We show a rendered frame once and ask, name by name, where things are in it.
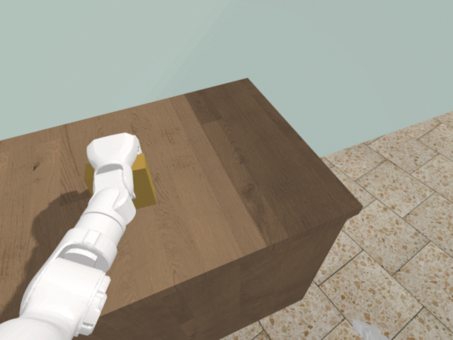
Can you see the robot left forearm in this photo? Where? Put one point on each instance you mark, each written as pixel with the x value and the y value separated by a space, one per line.
pixel 94 239

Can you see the robot right hand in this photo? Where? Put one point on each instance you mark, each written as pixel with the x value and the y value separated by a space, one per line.
pixel 368 332

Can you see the robot left hand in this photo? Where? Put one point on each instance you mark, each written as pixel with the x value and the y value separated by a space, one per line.
pixel 122 147

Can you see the table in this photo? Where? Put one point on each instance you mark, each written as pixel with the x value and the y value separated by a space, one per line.
pixel 246 213

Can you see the left robot upper arm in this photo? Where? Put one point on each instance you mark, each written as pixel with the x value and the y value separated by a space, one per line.
pixel 66 302

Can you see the sponge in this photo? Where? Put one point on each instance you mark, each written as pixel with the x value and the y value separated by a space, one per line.
pixel 143 184

